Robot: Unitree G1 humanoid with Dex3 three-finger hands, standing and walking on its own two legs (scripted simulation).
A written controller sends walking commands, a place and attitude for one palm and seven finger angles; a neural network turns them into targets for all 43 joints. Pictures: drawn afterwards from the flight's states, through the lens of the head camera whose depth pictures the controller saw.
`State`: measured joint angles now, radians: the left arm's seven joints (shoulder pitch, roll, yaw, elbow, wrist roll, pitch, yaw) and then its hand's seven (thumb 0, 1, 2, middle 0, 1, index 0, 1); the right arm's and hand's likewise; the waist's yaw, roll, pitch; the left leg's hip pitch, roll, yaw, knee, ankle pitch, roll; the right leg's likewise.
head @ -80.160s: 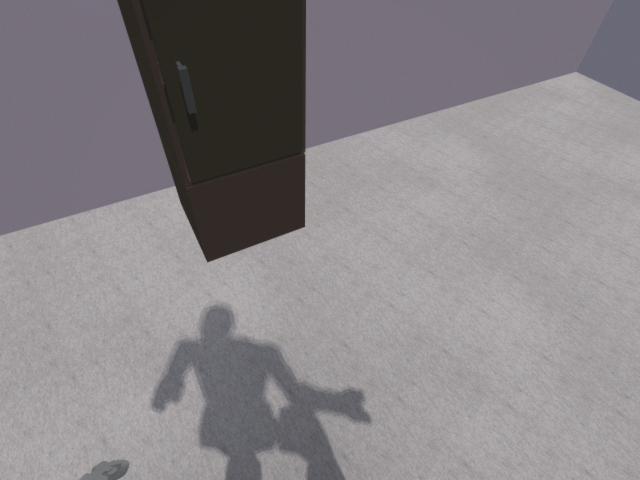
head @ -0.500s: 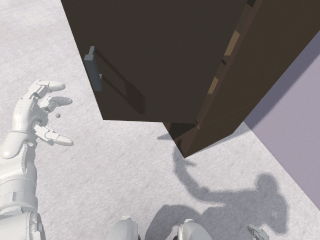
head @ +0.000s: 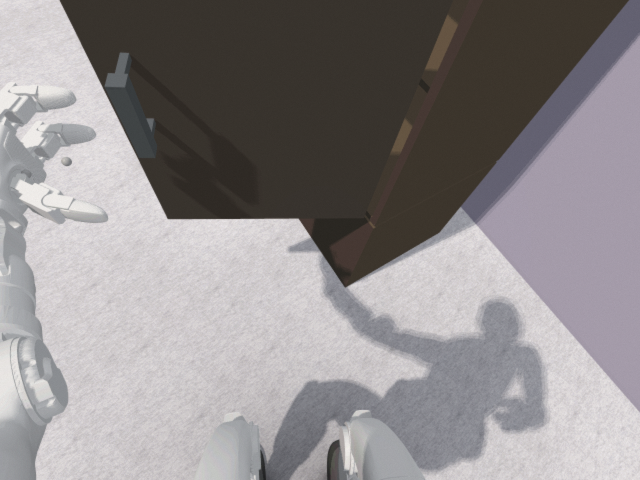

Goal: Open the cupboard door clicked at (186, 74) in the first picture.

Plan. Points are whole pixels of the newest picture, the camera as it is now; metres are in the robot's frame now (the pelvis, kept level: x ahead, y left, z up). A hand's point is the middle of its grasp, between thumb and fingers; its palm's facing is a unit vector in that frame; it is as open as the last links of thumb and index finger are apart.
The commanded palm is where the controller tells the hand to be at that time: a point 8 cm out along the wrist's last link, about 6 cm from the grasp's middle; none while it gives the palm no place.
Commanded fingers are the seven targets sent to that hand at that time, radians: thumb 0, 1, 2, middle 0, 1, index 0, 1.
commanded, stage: move the hooked fingers beside the handle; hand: left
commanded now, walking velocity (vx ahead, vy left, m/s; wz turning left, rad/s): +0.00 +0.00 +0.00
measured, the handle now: (136, 108) +0.56 +0.21 +0.06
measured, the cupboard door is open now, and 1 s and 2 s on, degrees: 61 61 61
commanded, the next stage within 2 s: slide the fingers in behind the handle in 1.08 s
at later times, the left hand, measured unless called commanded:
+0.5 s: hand (78, 140) +0.50 +0.27 +0.06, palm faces -0.01 -1.00 -0.01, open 14.0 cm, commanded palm +0.48 +0.31 +0.06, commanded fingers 0.00 -0.50 0.30 -0.30 -1.20 -0.30 -1.20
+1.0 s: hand (83, 146) +0.49 +0.26 +0.06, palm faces +0.00 -1.00 -0.01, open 14.0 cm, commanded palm +0.48 +0.31 +0.06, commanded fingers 0.00 -0.50 0.30 -0.30 -1.20 -0.30 -1.20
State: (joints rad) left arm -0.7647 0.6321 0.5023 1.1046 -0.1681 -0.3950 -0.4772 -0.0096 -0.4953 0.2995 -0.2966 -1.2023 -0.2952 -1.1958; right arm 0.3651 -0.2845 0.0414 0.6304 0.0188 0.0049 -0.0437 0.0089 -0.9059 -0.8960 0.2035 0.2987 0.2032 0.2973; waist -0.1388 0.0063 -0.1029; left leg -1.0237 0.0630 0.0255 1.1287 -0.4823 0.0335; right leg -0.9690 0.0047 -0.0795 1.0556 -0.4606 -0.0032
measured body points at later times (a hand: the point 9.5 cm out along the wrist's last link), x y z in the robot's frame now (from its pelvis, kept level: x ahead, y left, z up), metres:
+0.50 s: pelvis +0.00 +0.01 -0.01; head +0.16 +0.04 +0.42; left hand +0.50 +0.32 +0.07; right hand +0.00 -0.26 -0.10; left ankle +0.02 +0.10 -0.65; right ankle +0.02 -0.12 -0.65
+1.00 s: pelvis +0.00 +0.01 +0.00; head +0.14 +0.05 +0.43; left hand +0.49 +0.32 +0.07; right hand +0.02 -0.26 -0.10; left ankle +0.02 +0.10 -0.65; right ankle +0.02 -0.12 -0.65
